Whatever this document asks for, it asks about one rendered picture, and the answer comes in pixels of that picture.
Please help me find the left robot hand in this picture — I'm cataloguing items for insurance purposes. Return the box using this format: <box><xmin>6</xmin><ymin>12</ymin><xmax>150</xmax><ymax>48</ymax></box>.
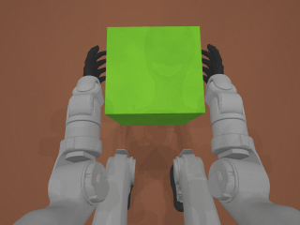
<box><xmin>82</xmin><ymin>45</ymin><xmax>107</xmax><ymax>83</ymax></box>

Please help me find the robot right forearm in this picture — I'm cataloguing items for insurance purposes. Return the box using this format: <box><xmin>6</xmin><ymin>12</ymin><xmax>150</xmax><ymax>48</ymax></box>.
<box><xmin>204</xmin><ymin>74</ymin><xmax>270</xmax><ymax>190</ymax></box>

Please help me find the robot shin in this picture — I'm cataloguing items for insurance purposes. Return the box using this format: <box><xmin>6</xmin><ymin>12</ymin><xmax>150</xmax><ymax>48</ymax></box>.
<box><xmin>175</xmin><ymin>149</ymin><xmax>204</xmax><ymax>202</ymax></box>
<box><xmin>105</xmin><ymin>149</ymin><xmax>131</xmax><ymax>195</ymax></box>

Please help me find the robot left forearm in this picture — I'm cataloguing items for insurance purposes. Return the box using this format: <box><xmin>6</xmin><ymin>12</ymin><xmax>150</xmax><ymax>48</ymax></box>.
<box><xmin>48</xmin><ymin>75</ymin><xmax>104</xmax><ymax>198</ymax></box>

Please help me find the carton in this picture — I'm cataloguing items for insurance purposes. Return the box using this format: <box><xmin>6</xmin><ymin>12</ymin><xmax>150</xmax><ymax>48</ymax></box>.
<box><xmin>104</xmin><ymin>26</ymin><xmax>205</xmax><ymax>126</ymax></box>

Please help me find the robot right upper arm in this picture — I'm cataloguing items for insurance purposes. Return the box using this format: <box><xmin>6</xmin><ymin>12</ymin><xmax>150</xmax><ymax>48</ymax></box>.
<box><xmin>207</xmin><ymin>157</ymin><xmax>300</xmax><ymax>225</ymax></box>

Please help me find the robot left shin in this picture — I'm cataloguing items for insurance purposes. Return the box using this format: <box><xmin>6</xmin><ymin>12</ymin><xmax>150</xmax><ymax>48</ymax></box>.
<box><xmin>105</xmin><ymin>149</ymin><xmax>131</xmax><ymax>195</ymax></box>

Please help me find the robot right shin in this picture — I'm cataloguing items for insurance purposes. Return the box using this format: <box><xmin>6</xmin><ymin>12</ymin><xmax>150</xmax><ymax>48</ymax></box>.
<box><xmin>175</xmin><ymin>149</ymin><xmax>204</xmax><ymax>202</ymax></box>

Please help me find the right robot hand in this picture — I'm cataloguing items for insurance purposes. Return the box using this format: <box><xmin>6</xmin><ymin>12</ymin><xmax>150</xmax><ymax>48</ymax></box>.
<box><xmin>201</xmin><ymin>44</ymin><xmax>224</xmax><ymax>83</ymax></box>

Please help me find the robot left upper arm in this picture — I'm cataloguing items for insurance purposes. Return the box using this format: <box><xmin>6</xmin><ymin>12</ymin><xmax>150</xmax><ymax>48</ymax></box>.
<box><xmin>13</xmin><ymin>159</ymin><xmax>110</xmax><ymax>225</ymax></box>

